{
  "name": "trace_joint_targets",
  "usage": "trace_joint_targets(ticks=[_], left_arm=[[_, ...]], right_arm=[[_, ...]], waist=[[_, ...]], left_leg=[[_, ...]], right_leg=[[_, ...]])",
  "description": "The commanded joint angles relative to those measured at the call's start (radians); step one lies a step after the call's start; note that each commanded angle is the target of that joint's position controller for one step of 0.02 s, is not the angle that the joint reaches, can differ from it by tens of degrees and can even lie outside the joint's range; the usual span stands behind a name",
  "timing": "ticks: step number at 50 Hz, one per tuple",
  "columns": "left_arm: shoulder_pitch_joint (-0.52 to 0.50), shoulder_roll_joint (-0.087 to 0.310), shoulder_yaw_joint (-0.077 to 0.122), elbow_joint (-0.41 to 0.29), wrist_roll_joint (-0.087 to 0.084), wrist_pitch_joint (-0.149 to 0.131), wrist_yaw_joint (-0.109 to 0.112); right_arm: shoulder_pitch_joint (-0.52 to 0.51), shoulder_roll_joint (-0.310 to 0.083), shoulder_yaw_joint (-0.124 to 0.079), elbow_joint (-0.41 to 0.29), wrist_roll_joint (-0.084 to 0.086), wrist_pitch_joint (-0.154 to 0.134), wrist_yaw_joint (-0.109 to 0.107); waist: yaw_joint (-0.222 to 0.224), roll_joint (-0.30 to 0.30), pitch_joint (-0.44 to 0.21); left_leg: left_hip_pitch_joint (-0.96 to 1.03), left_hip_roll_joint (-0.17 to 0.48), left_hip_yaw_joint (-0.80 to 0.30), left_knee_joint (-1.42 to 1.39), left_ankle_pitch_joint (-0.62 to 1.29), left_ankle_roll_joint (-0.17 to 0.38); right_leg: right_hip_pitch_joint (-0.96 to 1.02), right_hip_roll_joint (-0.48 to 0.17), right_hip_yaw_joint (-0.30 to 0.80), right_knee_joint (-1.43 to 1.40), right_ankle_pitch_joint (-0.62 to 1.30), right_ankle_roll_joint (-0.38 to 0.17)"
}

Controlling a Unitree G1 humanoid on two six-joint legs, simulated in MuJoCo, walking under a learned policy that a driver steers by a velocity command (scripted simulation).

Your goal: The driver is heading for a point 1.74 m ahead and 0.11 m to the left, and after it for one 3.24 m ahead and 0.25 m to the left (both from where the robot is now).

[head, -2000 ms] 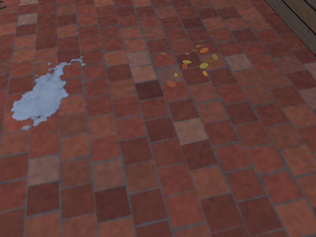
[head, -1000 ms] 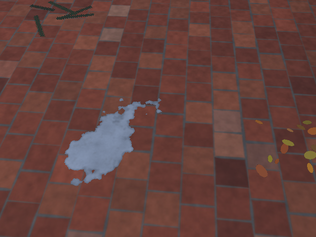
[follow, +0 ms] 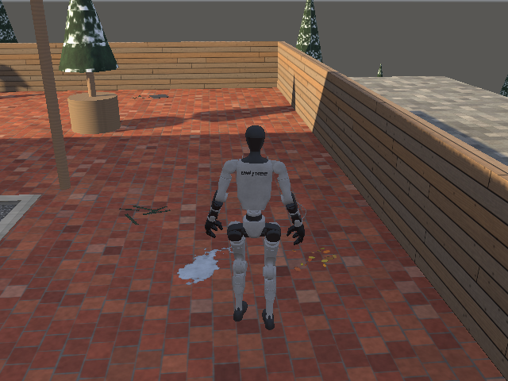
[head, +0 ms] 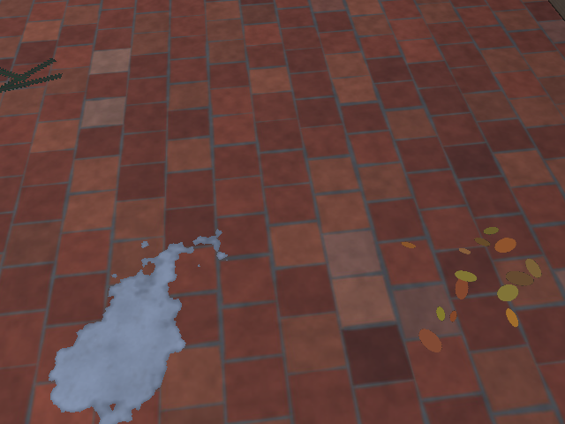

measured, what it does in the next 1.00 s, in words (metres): steps on the spot: left foot, then right foot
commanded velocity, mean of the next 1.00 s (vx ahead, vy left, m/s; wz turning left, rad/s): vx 0.00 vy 0.00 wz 0.10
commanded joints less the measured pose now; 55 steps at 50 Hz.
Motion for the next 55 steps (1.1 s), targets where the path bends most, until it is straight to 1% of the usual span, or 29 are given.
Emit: trace_joint_targets(ticks=[1, 2, 3, 4, 7, 10, 13, 18, 20, 21, 22, 23, 24, 25, 26, 27, 28, 32, 36, 41, 45, 47, 48, 49, 50, 51, 52, 53, 55], left_arm=[[0.021, 0.247, 0.055, -0.054, 0.026, -0.008, 0.012], [0.010, 0.195, 0.045, -0.058, 0.029, -0.011, 0.006], [-0.039, 0.126, 0.026, -0.070, 0.019, -0.015, 0.003], [-0.066, 0.100, 0.018, -0.082, 0.017, -0.017, 0.002], [-0.009, 0.114, 0.020, -0.077, 0.017, -0.023, 0.006], [0.079, 0.140, 0.032, -0.052, 0.016, -0.022, 0.003], [0.087, 0.162, 0.043, -0.049, 0.020, -0.022, -0.009], [0.065, 0.191, 0.060, -0.048, 0.019, -0.020, -0.030], [0.049, 0.187, 0.061, -0.040, 0.007, -0.016, -0.032], [0.082, 0.148, 0.051, -0.042, 0.008, -0.015, -0.035], [0.075, 0.038, 0.019, -0.101, 0.015, -0.009, -0.035], [0.031, 0.094, 0.029, -0.083, 0.014, 0.012, -0.018], [0.040, 0.091, 0.029, -0.065, -0.002, 0.022, -0.022], [0.052, 0.084, 0.027, -0.040, -0.008, 0.021, -0.028], [0.067, 0.094, 0.030, -0.019, 0.000, 0.019, -0.033], [0.106, 0.097, 0.030, 0.012, 0.011, 0.020, -0.040], [0.128, 0.092, 0.028, 0.034, 0.011, 0.021, -0.046], [0.105, 0.096, 0.034, 0.042, 0.003, 0.027, -0.048], [0.071, 0.087, 0.040, 0.029, 0.007, 0.032, -0.050], [0.056, 0.057, 0.039, 0.004, 0.006, 0.031, -0.060], [0.061, 0.053, 0.040, -0.020, -0.003, 0.028, -0.071], [0.091, 0.046, 0.039, -0.022, -0.004, 0.020, -0.075], [0.111, 0.056, 0.041, -0.022, -0.001, 0.010, -0.073], [0.123, 0.138, 0.060, -0.027, 0.016, -0.004, -0.063], [0.147, 0.288, 0.095, -0.041, 0.012, -0.010, -0.061], [0.198, 0.257, 0.097, -0.022, 0.011, -0.007, -0.056], [0.139, 0.204, 0.085, -0.033, 0.002, -0.003, -0.049], [0.058, 0.163, 0.073, -0.052, -0.001, 0.003, -0.044], [0.006, 0.131, 0.064, -0.075, -0.008, 0.005, -0.040]], right_arm=[[-0.047, -0.089, -0.031, -0.088, 0.004, -0.010, -0.011], [-0.038, -0.142, -0.045, -0.074, -0.020, -0.007, -0.014], [0.003, -0.141, -0.052, -0.046, -0.019, -0.002, -0.010], [0.036, -0.129, -0.052, -0.026, -0.019, 0.006, -0.005], [0.010, -0.112, -0.046, -0.032, -0.017, 0.017, 0.017], [-0.067, -0.094, -0.036, -0.069, -0.010, 0.020, 0.032], [-0.099, -0.079, -0.026, -0.096, -0.002, 0.023, 0.041], [-0.095, -0.076, -0.022, -0.122, 0.009, 0.019, 0.040], [-0.034, -0.071, -0.020, -0.106, -0.007, 0.002, 0.028], [0.002, -0.138, -0.034, -0.101, -0.025, -0.015, 0.016], [-0.010, -0.270, -0.056, -0.127, -0.012, -0.027, 0.012], [0.073, -0.220, -0.051, -0.091, 0.003, -0.032, 0.006], [0.002, -0.135, -0.020, -0.090, -0.002, -0.034, 0.000], [-0.091, -0.064, 0.005, -0.100, -0.008, -0.033, -0.008], [-0.143, -0.040, 0.019, -0.103, -0.012, -0.034, -0.019], [-0.143, -0.028, 0.029, -0.093, -0.014, -0.038, -0.028], [-0.124, -0.031, 0.034, -0.076, -0.016, -0.041, -0.031], [-0.088, -0.109, 0.014, -0.043, -0.008, -0.036, -0.039], [-0.072, -0.108, 0.004, -0.034, -0.014, -0.028, -0.043], [-0.076, -0.104, -0.007, -0.030, -0.021, -0.035, -0.043], [-0.087, -0.126, -0.019, -0.032, -0.025, -0.034, -0.034], [-0.105, -0.142, -0.027, -0.035, -0.019, -0.028, -0.031], [-0.099, -0.145, -0.030, -0.030, -0.019, -0.025, -0.029], [-0.065, -0.111, -0.025, -0.033, -0.021, -0.021, -0.022], [-0.124, -0.043, -0.005, -0.106, -0.017, -0.014, -0.030], [-0.155, -0.077, -0.009, -0.098, -0.024, -0.003, -0.042], [-0.124, -0.085, -0.012, -0.082, -0.011, 0.000, -0.038], [-0.107, -0.094, -0.016, -0.068, -0.004, -0.006, -0.032], [-0.083, -0.117, -0.024, -0.056, -0.028, -0.012, -0.022]], waist=[[0.043, -0.245, -0.029], [0.022, -0.150, -0.005], [-0.019, -0.099, -0.001], [-0.035, -0.097, 0.006], [0.002, -0.146, -0.017], [0.058, -0.153, -0.035], [0.071, -0.173, -0.048], [0.061, -0.205, -0.074], [0.004, -0.147, -0.089], [-0.007, 0.016, -0.127], [0.019, 0.259, -0.120], [-0.049, 0.133, -0.167], [0.001, 0.096, -0.105], [0.034, 0.078, -0.054], [0.053, 0.103, -0.042], [0.055, 0.120, -0.057], [0.053, 0.102, -0.074], [0.026, 0.087, -0.050], [0.009, 0.080, -0.017], [0.015, 0.076, -0.040], [0.021, 0.100, -0.081], [0.050, 0.091, -0.094], [0.070, 0.055, -0.094], [0.067, -0.136, -0.085], [0.072, -0.340, -0.045], [0.105, -0.191, -0.066], [0.061, -0.125, -0.043], [0.028, -0.096, -0.015], [0.016, -0.124, -0.047]], left_leg=[[-0.215, -0.060, 0.082, 0.299, -0.376, -0.010], [-0.157, 0.025, 0.066, 0.485, -0.379, -0.012], [-0.138, 0.028, 0.068, 0.569, -0.334, -0.009], [-0.144, 0.031, 0.079, 0.632, -0.289, -0.018], [-0.213, 0.048, 0.121, 0.629, -0.254, -0.054], [-0.240, 0.068, 0.144, 0.514, -0.275, -0.075], [-0.162, 0.083, 0.181, 0.387, -0.299, -0.064], [0.013, 0.070, 0.243, 0.176, -0.282, -0.015], [0.172, 0.060, 0.230, -0.094, -0.055, 0.012], [0.325, 0.189, 0.037, -0.209, 0.050, 0.041], [0.381, 0.496, -0.321, -0.199, 0.516, 0.175], [0.301, 0.508, -0.251, -0.156, 0.572, 0.279], [0.251, 0.447, -0.147, -0.165, 0.521, 0.272], [0.201, 0.378, -0.060, -0.195, 0.428, 0.221], [0.209, 0.327, -0.008, -0.207, 0.402, 0.175], [0.217, 0.300, 0.044, -0.200, 0.484, 0.161], [0.231, 0.295, 0.078, -0.191, 0.522, 0.152], [0.262, 0.332, 0.085, -0.177, 0.419, 0.165], [0.250, 0.376, 0.059, -0.192, 0.280, 0.210], [0.248, 0.399, 0.086, -0.167, 0.289, 0.230], [0.238, 0.415, 0.122, -0.108, 0.361, 0.210], [0.198, 0.401, 0.166, -0.040, 0.311, 0.163], [0.137, 0.377, 0.204, 0.028, 0.207, 0.108], [0.009, 0.288, 0.295, 0.233, -0.007, 0.030], [-0.246, 0.072, 0.319, 0.408, -0.465, -0.038], [-0.231, 0.101, 0.172, 0.571, -0.486, -0.038], [-0.236, 0.121, 0.144, 0.619, -0.398, -0.036], [-0.235, 0.135, 0.132, 0.598, -0.307, -0.036], [-0.231, 0.128, 0.142, 0.603, -0.225, -0.047]], right_leg=[[0.016, -0.429, 0.410, -0.289, -0.020, -0.185], [-0.074, -0.443, 0.360, -0.253, 0.130, -0.228], [-0.085, -0.381, 0.263, -0.224, 0.223, -0.211], [-0.073, -0.322, 0.170, -0.201, 0.298, -0.182], [0.066, -0.276, 0.061, -0.143, 0.474, -0.168], [0.189, -0.315, 0.055, -0.107, 0.555, -0.191], [0.184, -0.334, 0.019, -0.078, 0.583, -0.187], [0.111, -0.349, -0.025, 0.002, 0.613, -0.157], [0.024, -0.314, -0.072, 0.116, 0.485, -0.091], [-0.115, -0.254, -0.134, 0.288, 0.272, -0.027], [-0.363, -0.079, -0.195, 0.451, -0.326, 0.041], [-0.274, -0.107, -0.054, 0.563, -0.358, 0.038], [-0.264, -0.119, -0.032, 0.584, -0.299, 0.032], [-0.239, -0.133, -0.017, 0.534, -0.224, 0.031], [-0.222, -0.131, -0.022, 0.488, -0.165, 0.034], [-0.177, -0.116, -0.025, 0.465, -0.130, 0.041], [-0.145, -0.095, -0.013, 0.445, -0.120, 0.045], [-0.184, -0.067, -0.018, 0.426, -0.138, 0.052], [-0.250, -0.080, -0.040, 0.466, -0.175, 0.052], [-0.228, -0.089, -0.075, 0.407, -0.197, 0.035], [-0.145, -0.079, -0.111, 0.296, -0.188, 0.007], [-0.055, -0.062, -0.134, 0.145, -0.090, -0.014], [0.024, -0.061, -0.105, 0.008, 0.033, -0.030], [0.100, -0.190, 0.124, -0.163, 0.104, -0.068], [0.123, -0.456, 0.495, -0.181, 0.517, -0.220], [0.100, -0.454, 0.447, -0.154, 0.541, -0.301], [0.073, -0.390, 0.349, -0.145, 0.486, -0.289], [0.053, -0.316, 0.279, -0.150, 0.412, -0.241], [0.096, -0.245, 0.225, -0.135, 0.474, -0.203]])
Keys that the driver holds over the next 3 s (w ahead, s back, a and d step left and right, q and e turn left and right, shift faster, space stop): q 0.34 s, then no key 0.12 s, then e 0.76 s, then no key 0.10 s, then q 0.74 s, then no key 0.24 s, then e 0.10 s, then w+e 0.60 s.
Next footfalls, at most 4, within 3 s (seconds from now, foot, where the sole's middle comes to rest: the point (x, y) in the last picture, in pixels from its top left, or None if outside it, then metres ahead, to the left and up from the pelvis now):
0.42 left None -0.01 0.12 -0.77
0.98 right None -0.01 -0.07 -0.77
1.52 left None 0.02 0.12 -0.77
1.86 right None -0.01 -0.10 -0.77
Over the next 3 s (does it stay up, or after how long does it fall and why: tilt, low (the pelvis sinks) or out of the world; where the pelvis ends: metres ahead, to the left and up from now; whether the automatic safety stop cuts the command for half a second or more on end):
stays up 0.09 -0.07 0.00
